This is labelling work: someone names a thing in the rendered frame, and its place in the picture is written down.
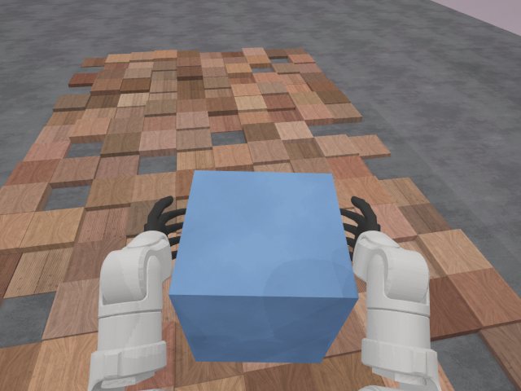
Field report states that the carton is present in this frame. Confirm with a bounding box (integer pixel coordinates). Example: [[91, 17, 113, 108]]
[[169, 170, 359, 363]]

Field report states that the robot left forearm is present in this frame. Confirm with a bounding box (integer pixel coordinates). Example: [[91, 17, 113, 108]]
[[87, 231, 173, 391]]

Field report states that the right robot hand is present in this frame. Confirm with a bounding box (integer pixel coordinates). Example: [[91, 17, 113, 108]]
[[339, 196, 380, 261]]

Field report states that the robot right forearm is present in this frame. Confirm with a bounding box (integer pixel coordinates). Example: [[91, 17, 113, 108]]
[[352, 231, 442, 391]]

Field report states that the left robot hand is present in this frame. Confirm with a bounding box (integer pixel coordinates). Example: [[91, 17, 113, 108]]
[[144, 195, 186, 260]]

